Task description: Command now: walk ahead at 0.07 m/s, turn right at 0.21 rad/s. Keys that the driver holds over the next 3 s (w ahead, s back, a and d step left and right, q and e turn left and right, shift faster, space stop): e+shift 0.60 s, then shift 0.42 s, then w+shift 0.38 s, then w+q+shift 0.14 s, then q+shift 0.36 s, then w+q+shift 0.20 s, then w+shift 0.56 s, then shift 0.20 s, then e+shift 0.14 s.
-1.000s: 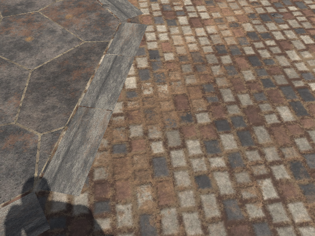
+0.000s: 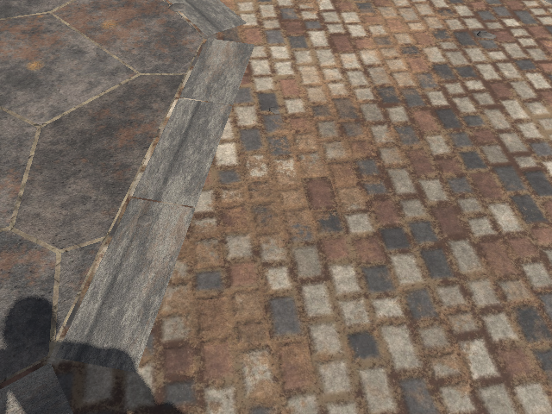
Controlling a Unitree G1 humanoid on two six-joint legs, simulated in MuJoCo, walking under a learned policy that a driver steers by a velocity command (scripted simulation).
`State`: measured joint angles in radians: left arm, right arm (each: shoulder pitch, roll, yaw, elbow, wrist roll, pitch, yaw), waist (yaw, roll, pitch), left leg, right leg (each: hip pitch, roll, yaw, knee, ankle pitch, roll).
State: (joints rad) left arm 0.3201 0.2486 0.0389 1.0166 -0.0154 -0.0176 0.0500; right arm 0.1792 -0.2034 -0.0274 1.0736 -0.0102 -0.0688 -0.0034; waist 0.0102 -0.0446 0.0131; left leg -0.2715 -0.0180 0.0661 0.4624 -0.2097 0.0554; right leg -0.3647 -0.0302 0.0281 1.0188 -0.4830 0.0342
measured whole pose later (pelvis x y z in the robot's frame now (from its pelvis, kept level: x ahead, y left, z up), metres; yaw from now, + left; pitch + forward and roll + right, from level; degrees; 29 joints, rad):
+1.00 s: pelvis +0.11 -0.05 -0.01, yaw -37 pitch +1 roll +1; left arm 0.14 0.28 0.04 0.64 0.01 0.02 0.03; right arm 0.15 -0.29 -0.05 0.83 -0.02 -0.04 0.00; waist -0.02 -0.04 0.02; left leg -0.27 -0.02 -0.03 0.51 -0.26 0.00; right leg -0.32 0.11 0.21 0.67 -0.44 -0.01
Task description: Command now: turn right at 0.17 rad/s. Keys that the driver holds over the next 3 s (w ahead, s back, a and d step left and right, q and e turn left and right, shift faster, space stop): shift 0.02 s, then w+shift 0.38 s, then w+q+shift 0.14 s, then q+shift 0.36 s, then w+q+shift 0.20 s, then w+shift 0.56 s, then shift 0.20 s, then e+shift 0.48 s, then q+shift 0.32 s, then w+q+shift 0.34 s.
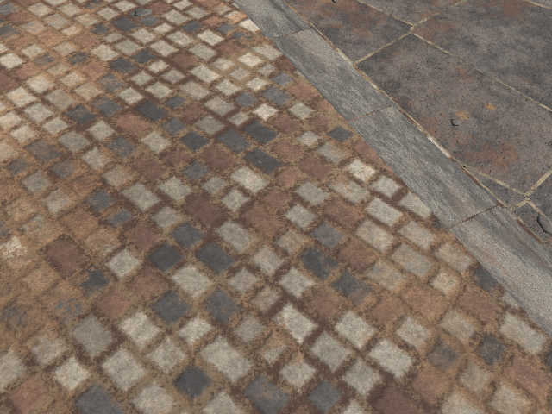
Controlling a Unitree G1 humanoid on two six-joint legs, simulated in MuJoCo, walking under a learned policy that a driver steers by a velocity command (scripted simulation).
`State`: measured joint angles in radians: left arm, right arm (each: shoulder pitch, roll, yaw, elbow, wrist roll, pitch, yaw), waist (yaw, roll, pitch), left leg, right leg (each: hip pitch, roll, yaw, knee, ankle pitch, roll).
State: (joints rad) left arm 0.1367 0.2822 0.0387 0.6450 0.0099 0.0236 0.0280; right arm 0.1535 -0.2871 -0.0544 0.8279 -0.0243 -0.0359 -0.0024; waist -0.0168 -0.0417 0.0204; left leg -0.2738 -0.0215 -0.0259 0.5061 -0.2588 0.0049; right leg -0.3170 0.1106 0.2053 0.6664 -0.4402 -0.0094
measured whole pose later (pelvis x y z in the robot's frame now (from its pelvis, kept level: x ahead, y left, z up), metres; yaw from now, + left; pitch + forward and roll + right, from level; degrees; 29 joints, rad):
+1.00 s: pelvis +0.40 +0.00 -0.01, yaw +25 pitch +2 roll +0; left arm 0.12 0.31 0.02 0.57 0.03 -0.07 0.03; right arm 0.21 -0.32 -0.07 0.63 0.02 -0.02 0.01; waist -0.03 -0.02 0.08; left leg -0.39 -0.22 -0.12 0.44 -0.05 0.15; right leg -0.66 -0.06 0.18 1.12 -0.33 0.07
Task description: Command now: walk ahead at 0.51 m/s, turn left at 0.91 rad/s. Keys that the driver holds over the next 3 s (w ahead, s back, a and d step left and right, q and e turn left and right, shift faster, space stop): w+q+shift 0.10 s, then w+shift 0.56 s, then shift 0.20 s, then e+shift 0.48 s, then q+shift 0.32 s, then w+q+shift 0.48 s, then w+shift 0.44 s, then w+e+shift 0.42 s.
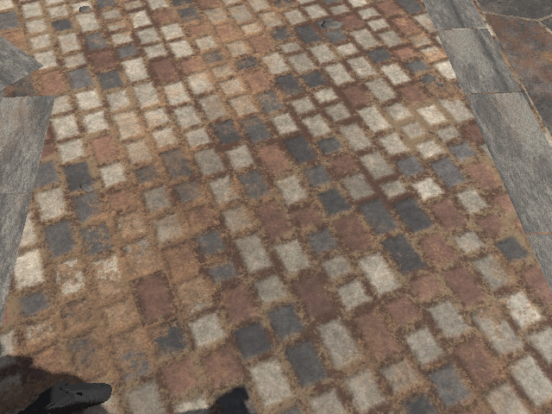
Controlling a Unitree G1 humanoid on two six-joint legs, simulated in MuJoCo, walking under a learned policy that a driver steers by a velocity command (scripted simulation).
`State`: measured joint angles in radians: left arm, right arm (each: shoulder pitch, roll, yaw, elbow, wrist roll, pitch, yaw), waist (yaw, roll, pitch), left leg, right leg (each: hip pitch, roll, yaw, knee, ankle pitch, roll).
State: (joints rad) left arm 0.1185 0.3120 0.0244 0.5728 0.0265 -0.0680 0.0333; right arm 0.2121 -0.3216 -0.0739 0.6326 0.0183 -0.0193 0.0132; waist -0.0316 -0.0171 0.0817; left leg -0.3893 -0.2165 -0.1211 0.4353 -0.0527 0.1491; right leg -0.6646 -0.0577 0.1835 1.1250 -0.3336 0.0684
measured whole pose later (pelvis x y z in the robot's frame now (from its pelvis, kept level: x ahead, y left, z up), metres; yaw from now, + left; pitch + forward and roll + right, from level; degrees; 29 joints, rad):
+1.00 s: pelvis +0.57 +0.04 +0.01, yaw +13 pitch +1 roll +2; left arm 0.24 0.31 0.04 0.77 -0.02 -0.03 0.03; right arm 0.17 -0.25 -0.04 0.78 -0.03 -0.09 0.03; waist 0.00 -0.04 0.09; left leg -0.29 -0.04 0.11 0.38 -0.10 0.06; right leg -0.59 -0.08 0.06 1.15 -0.42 0.06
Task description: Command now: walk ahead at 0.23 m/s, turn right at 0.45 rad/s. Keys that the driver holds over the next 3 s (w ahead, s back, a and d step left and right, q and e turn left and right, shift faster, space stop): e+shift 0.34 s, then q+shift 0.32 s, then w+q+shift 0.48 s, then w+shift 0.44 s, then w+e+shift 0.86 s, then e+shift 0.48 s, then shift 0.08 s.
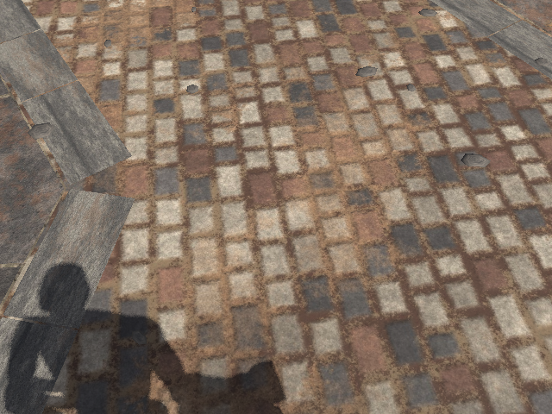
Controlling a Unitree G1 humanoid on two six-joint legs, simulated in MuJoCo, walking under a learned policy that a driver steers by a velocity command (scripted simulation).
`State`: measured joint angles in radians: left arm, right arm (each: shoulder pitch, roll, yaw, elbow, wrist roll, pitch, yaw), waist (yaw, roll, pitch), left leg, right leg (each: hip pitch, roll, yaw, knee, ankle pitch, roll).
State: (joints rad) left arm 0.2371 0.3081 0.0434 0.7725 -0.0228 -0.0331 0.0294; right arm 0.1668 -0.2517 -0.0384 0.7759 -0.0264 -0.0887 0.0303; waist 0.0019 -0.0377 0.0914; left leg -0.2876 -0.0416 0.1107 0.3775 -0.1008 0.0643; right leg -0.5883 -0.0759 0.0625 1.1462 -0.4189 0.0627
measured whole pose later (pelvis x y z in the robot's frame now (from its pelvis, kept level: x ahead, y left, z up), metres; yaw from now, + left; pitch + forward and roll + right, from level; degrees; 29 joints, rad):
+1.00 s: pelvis +0.25 -0.01 +0.01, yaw +4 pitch +3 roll -6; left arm 0.01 0.30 0.11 0.63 -0.02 -0.11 -0.02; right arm 0.57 -0.20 -0.03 0.87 0.02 -0.05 -0.03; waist -0.10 -0.01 -0.02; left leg -0.02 0.02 -0.21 0.31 -0.33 0.07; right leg -0.62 0.01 0.09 0.76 -0.05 0.05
